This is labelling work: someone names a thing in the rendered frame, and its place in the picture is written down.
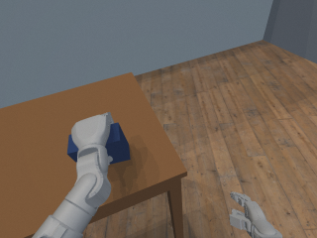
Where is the sponge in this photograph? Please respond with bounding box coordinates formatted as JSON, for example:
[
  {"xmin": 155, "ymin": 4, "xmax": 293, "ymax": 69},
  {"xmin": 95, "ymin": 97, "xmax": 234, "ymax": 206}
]
[{"xmin": 67, "ymin": 122, "xmax": 131, "ymax": 165}]

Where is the table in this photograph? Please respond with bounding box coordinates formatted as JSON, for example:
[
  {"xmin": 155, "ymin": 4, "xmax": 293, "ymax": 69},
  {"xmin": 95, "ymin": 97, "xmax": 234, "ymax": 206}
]
[{"xmin": 0, "ymin": 72, "xmax": 187, "ymax": 238}]

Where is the robot left hand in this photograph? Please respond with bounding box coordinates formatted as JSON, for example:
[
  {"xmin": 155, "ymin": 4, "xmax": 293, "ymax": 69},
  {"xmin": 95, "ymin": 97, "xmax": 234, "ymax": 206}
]
[{"xmin": 71, "ymin": 112, "xmax": 114, "ymax": 166}]

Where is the robot right hand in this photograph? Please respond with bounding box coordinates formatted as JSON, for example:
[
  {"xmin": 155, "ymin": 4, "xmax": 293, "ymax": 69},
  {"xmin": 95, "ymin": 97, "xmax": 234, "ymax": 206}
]
[{"xmin": 229, "ymin": 191, "xmax": 266, "ymax": 237}]

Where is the robot right forearm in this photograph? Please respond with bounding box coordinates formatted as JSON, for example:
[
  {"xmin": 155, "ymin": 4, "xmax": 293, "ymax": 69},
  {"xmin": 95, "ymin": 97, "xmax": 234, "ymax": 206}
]
[{"xmin": 251, "ymin": 219, "xmax": 283, "ymax": 238}]

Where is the robot left forearm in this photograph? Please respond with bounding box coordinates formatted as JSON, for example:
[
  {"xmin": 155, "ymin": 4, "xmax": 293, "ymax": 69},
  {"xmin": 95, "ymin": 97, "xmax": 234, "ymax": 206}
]
[{"xmin": 32, "ymin": 144, "xmax": 112, "ymax": 238}]

